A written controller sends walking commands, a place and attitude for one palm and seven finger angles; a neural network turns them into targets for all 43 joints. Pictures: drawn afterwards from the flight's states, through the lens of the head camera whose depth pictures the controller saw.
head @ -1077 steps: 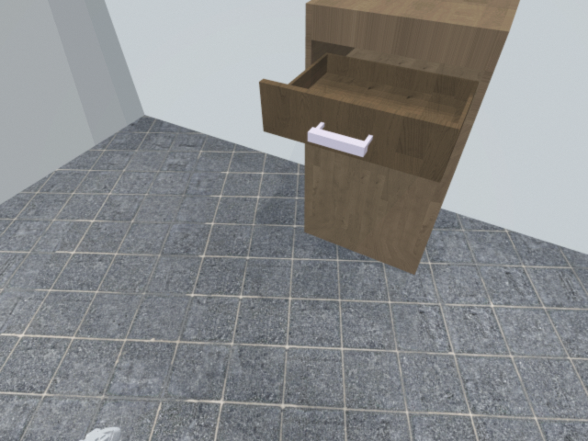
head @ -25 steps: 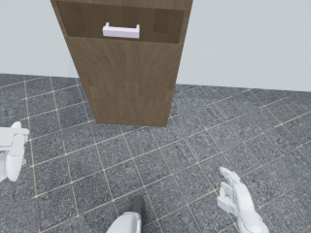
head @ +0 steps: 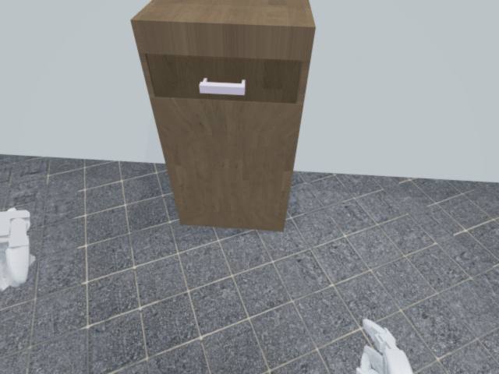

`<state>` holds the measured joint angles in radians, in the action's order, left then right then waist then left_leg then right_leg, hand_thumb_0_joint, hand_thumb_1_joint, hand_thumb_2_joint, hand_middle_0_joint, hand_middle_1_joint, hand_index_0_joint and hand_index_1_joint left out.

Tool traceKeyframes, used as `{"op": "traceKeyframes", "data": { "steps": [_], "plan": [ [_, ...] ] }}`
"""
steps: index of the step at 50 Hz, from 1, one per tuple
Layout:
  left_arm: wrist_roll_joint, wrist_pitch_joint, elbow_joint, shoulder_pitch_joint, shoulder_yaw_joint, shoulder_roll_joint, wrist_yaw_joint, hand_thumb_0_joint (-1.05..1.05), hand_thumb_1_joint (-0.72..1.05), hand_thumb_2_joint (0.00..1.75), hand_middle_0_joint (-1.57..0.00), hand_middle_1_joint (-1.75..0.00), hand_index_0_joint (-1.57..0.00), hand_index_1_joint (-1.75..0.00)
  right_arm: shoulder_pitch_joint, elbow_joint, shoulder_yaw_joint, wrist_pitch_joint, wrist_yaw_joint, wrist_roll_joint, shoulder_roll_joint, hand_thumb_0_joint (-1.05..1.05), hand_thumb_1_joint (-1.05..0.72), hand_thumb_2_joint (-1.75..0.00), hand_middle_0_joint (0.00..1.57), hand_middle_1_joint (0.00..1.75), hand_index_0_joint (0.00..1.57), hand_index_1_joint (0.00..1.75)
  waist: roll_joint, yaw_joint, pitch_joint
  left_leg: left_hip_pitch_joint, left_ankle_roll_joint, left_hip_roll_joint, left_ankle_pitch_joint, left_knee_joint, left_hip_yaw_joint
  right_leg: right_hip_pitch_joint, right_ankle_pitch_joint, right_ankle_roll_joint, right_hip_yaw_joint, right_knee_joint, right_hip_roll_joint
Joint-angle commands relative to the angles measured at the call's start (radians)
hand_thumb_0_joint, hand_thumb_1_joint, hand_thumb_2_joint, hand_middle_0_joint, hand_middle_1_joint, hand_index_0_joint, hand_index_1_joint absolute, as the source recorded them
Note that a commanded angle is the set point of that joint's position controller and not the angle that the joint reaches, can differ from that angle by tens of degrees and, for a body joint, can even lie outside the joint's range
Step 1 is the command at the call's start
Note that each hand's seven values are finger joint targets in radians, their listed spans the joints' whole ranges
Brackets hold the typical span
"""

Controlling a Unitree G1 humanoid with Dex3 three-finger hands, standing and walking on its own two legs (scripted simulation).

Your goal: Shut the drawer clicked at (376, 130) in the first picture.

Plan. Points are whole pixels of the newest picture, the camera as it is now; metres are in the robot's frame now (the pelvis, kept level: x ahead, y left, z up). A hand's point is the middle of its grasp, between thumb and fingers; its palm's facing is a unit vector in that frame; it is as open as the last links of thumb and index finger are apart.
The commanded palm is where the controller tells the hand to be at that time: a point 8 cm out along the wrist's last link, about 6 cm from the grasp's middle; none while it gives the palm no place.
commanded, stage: stop stepping back and stand still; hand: left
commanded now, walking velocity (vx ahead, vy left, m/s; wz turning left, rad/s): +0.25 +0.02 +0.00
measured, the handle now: (223, 85) +0.92 +0.12 +0.03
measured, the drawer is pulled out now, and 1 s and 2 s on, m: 0.00 0.00 0.00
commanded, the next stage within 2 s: let the arm hang, fingers relaxed in 0.36 s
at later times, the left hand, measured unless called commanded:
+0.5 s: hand (38, 275) +0.19 +0.25 +0.16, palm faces +0.33 -0.76 -0.57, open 3.2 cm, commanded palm none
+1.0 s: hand out of the picture -0.03 +0.20 -0.16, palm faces +0.07 -0.97 -0.25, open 4.9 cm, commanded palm none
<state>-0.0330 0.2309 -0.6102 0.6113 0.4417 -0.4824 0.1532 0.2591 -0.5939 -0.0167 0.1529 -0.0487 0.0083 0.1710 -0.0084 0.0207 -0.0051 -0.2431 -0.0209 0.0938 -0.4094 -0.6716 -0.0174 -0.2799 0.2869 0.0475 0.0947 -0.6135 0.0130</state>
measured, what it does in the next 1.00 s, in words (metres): steps on the spot: left foot, then right foot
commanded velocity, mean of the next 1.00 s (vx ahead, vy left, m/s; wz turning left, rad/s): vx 0.03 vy -0.02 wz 0.00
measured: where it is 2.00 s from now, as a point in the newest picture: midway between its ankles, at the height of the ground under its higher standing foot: outside the picture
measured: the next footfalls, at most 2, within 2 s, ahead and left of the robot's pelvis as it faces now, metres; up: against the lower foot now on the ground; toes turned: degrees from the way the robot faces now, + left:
left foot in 0.22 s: +0.08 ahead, +0.15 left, +0.00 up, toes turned +5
right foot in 0.50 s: +0.01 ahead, -0.11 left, +0.00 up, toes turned -5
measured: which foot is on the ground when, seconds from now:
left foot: up 0.00-0.20, down 0.22-1.00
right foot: down 0.00-0.22, up 0.24-0.48, down 0.50-1.00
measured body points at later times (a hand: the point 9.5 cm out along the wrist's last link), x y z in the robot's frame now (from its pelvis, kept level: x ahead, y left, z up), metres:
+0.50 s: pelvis -0.01 +0.00 +0.00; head +0.00 +0.00 +0.45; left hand +0.17 +0.29 +0.20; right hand +0.14 -0.21 -0.10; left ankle +0.05 +0.14 -0.72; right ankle -0.02 -0.11 -0.73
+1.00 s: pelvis -0.01 +0.00 +0.01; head +0.02 +0.00 +0.46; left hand -0.03 +0.25 -0.14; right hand +0.02 -0.23 -0.15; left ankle +0.04 +0.14 -0.72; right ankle -0.03 -0.11 -0.73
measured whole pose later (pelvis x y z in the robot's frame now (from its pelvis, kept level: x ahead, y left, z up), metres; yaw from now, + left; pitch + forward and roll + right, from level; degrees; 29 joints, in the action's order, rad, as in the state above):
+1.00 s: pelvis -0.01 +0.00 +0.01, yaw +2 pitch -1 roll -1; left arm 0.01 -0.03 1.06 0.34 0.03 -0.20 0.02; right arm 0.27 -1.02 0.03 -0.04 -0.02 -0.02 0.19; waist -0.03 0.01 -0.06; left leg -0.31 -0.03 0.06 -0.20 -0.53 -0.01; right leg -0.17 0.31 0.01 0.13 -0.51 -0.03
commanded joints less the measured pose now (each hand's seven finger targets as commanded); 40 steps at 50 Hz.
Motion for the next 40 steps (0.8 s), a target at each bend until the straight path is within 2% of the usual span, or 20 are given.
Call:
{"op": "traceKeyframes", "data": {
  "steps": [1,3,7,9,10,11,12,14,17,22,23,24,25,27,29,32,33,35,37,40],
  "plan": [
    [0.001,0.035,0.023,-0.061,0.044,-0.048,-0.002,0.0,0.9,0.9,-1.4,-1.6,-1.4,-1.6,-0.11,0.112,0.093,-0.001,-0.006,0.003,0.168,0.0,-0.9,-0.9,0.2,0.3,0.2,0.3,0.281,-0.023,-0.082,-0.445,0.046,-0.056,-0.102,-0.573,0.055,0.038,0.511,0.132,-0.63,0.486,-0.351],
    [0.005,0.036,0.009,-0.087,0.042,-0.048,-0.011,0.0,0.9,0.9,-1.4,-1.6,-1.4,-1.6,-0.104,0.1,0.067,-0.02,-0.005,-0.006,0.153,0.0,-0.9,-0.9,0.2,0.3,0.2,0.3,0.16,-0.007,-0.056,-0.366,0.042,-0.017,-0.062,-0.483,0.034,-0.032,0.458,0.154,-0.466,0.413,-0.315],
    [0.01,0.052,-0.17,-0.176,-0.008,-0.047,0.004,0.0,0.9,0.9,-1.4,-1.6,-1.4,-1.6,-0.144,0.109,0.044,0.0,-0.033,-0.017,0.124,0.0,-0.9,-0.9,0.2,0.3,0.2,0.3,0.171,-0.004,-0.032,-0.004,0.058,-0.032,0.001,-0.071,-0.07,-0.219,0.435,0.109,-0.223,0.367,-0.245],
    [0.01,0.06,-0.278,-0.222,-0.009,-0.069,0.013,0.0,0.9,0.9,-1.4,-1.6,-1.4,-1.6,-0.119,0.101,0.046,0.03,-0.051,-0.028,0.145,0.0,-0.9,-0.9,0.2,0.3,0.2,0.3,-0.005,0.012,-0.013,0.157,0.053,-0.071,0.004,0.133,-0.068,-0.274,0.453,0.058,-0.133,0.171,-0.175],
    [0.009,0.073,-0.332,-0.216,-0.006,-0.057,0.017,0.0,0.9,0.9,-1.4,-1.6,-1.4,-1.6,-0.111,0.114,0.05,0.046,-0.053,-0.033,0.171,0.0,-0.9,-0.9,0.2,0.3,0.2,0.3,-0.241,0.007,-0.012,0.171,0.095,0.033,-0.203,0.321,0.161,-0.323,0.406,0.014,-0.095,-0.064,-0.082],
    [0.02,0.089,-0.396,-0.227,0.008,-0.058,0.031,0.0,0.9,0.9,-1.4,-1.6,-1.4,-1.6,-0.1,0.12,0.044,0.06,-0.039,-0.031,0.179,0.0,-0.9,-0.9,0.2,0.3,0.2,0.3,-0.517,0.001,-0.012,0.134,0.176,0.254,-0.403,0.543,0.522,-0.379,0.354,-0.035,-0.021,-0.396,0.011],
    [0.036,0.098,-0.401,-0.221,0.048,-0.112,0.038,0.0,0.9,0.9,-1.4,-1.6,-1.4,-1.6,-0.101,0.115,0.04,0.07,-0.033,-0.038,0.132,0.0,-0.9,-0.9,0.2,0.3,0.2,0.3,-0.413,0.001,-0.043,0.004,0.232,0.289,-0.363,0.583,0.577,-0.328,0.249,-0.028,-0.135,-0.567,0.0],
    [0.012,0.095,-0.304,-0.112,0.11,-0.12,0.028,0.0,0.9,0.9,-1.4,-1.6,-1.4,-1.6,-0.099,0.108,0.066,0.077,-0.014,-0.02,0.14,0.0,-0.9,-0.9,0.2,0.3,0.2,0.3,-0.185,-0.02,0.004,-0.028,0.209,0.235,-0.166,0.49,0.418,-0.264,0.181,-0.048,-0.123,-0.562,-0.035],
    [0.004,0.066,-0.231,0.037,0.105,-0.069,0.021,0.0,0.9,0.9,-1.4,-1.6,-1.4,-1.6,-0.1,0.108,0.073,0.058,0.007,-0.004,0.128,0.0,-0.9,-0.9,0.2,0.3,0.2,0.3,-0.234,-0.023,0.011,-0.107,0.161,0.159,-0.099,0.449,0.194,-0.123,0.1,-0.058,-0.057,-0.346,-0.049],
    [-0.007,0.038,-0.133,0.052,0.077,-0.042,0.018,0.0,0.9,0.9,-1.4,-1.6,-1.4,-1.6,-0.095,0.122,0.071,0.017,-0.005,-0.008,0.149,0.0,-0.9,-0.9,0.2,0.3,0.2,0.3,-0.144,-0.025,0.01,-0.24,0.095,0.112,-0.145,0.356,0.071,0.177,0.141,-0.049,0.024,0.056,0.015],
    [0.067,-0.138,0.645,-0.087,-0.35,0.143,-0.118,0.0,0.9,0.9,-1.4,-1.6,-1.4,-1.6,-0.168,-0.083,0.133,0.045,0.058,-0.016,0.253,0.0,-0.9,-0.9,0.2,0.3,0.2,0.3,0.029,0.005,0.083,-0.157,0.046,0.029,0.098,0.04,-0.011,0.068,-0.203,-0.038,-0.109,0.129,-0.149],
    [0.082,-0.217,0.672,-0.097,-0.33,0.13,-0.136,0.0,0.9,0.9,-1.36,-1.56,-1.36,-1.56,-0.088,-0.052,0.101,-0.04,0.058,0.007,0.138,0.0,-0.9,-0.9,0.2,0.3,0.2,0.3,0.166,0.011,0.125,-0.191,0.009,0.014,0.069,-0.048,-0.002,0.033,-0.412,0.011,-0.224,0.113,-0.28],
    [0.085,-0.233,0.671,-0.121,-0.331,0.119,-0.142,0.0,0.9,0.9,-1.32,-1.51,-1.32,-1.51,-0.075,-0.029,0.085,-0.056,0.057,-0.002,0.112,0.0,-0.9,-0.9,0.2,0.3,0.2,0.3,0.22,0.027,0.128,-0.18,0.002,-0.006,0.012,-0.064,-0.004,-0.003,-0.524,0.034,-0.209,0.106,-0.309],
    [0.072,-0.224,0.756,-0.223,-0.334,0.113,-0.157,0.0,0.9,0.9,-1.24,-1.43,-1.24,-1.43,-0.049,-0.06,0.061,-0.103,0.061,-0.015,0.115,0.0,-0.9,-0.9,0.2,0.3,0.2,0.3,0.305,0.025,0.081,-0.119,0.009,-0.037,0.117,-0.076,-0.021,-0.124,-0.266,0.027,-0.146,0.114,-0.259],
    [0.075,-0.218,0.89,-0.23,-0.336,0.121,-0.144,0.0,0.9,0.9,-1.16,-1.34,-1.16,-1.34,-0.094,-0.058,0.066,-0.119,0.063,-0.037,0.142,0.0,-0.9,-0.9,0.2,0.3,0.2,0.3,0.406,-0.015,0.052,-0.238,0.028,-0.064,0.148,-0.138,-0.016,0.048,-0.596,0.038,-0.122,0.072,-0.23],
    [0.075,-0.227,1.094,-0.264,-0.349,0.112,-0.133,0.0,0.9,0.9,-1.04,-1.21,-1.04,-1.21,-0.096,-0.103,0.071,-0.144,0.052,-0.043,0.137,0.0,-0.9,-0.9,0.2,0.3,0.2,0.3,0.345,-0.018,0.02,-0.198,0.038,-0.074,0.089,-0.061,-0.017,0.112,-0.727,0.041,-0.117,0.05,-0.236],
    [0.069,-0.23,1.15,-0.281,-0.356,0.102,-0.131,0.0,0.9,0.9,-1.0,-1.17,-1.0,-1.17,-0.072,-0.13,0.069,-0.146,0.051,-0.042,0.146,0.0,-0.9,-0.9,0.2,0.3,0.2,0.3,0.236,-0.008,0.026,-0.122,0.041,-0.055,0.28,-0.001,-0.005,0.073,-0.621,0.015,-0.099,0.027,-0.214],
    [0.055,-0.236,1.235,-0.291,-0.371,0.156,-0.129,0.0,0.9,0.9,-0.92,-1.08,-0.92,-1.08,-0.02,-0.196,0.065,-0.141,0.045,-0.043,0.168,0.0,-0.9,-0.9,0.2,0.3,0.2,0.3,-0.166,-0.001,0.029,0.031,0.08,0.041,0.636,0.119,0.113,-0.032,-0.202,-0.042,-0.034,-0.019,-0.116],
    [0.04,-0.243,1.337,-0.282,-0.376,0.198,-0.129,0.0,0.9,0.9,-0.84,-0.99,-0.84,-0.99,-0.051,-0.235,0.065,-0.15,0.033,-0.043,0.169,0.0,-0.9,-0.9,0.2,0.3,0.2,0.3,-0.389,-0.018,-0.009,-0.086,0.123,0.087,0.436,0.265,0.196,0.041,0.103,-0.055,-0.013,0.007,-0.06],
    [0.05,-0.241,1.437,-0.261,-0.373,0.194,-0.136,0.0,0.9,0.9,-0.72,-0.86,-0.72,-0.86,-0.069,-0.254,0.067,-0.163,0.025,-0.04,0.142,0.0,-0.9,-0.9,0.2,0.3,0.2,0.3,-0.26,-0.04,-0.019,-0.16,0.078,0.033,0.101,0.287,0.144,0.122,0.058,-0.029,-0.05,0.146,-0.071]
  ]
}}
